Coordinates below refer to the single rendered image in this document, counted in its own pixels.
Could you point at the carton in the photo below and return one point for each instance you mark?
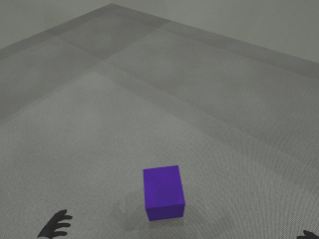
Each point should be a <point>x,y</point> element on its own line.
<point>164,197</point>

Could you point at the left robot hand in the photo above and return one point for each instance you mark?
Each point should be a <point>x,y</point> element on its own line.
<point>49,229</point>

